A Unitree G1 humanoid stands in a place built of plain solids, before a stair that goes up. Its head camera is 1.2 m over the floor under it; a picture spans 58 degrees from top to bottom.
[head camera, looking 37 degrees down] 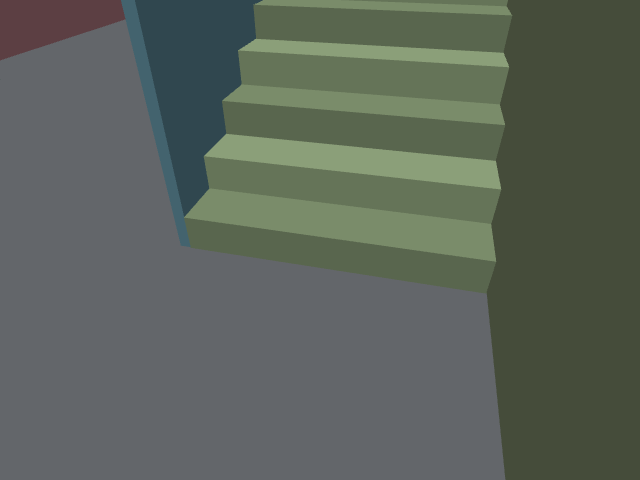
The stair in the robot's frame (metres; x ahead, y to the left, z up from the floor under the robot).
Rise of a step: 0.17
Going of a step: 0.25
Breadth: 1.27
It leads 13 degrees to the right of straight ahead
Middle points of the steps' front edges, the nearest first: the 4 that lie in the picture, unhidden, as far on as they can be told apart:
1.39 -0.04 0.17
1.63 -0.10 0.33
1.88 -0.16 0.50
2.13 -0.21 0.66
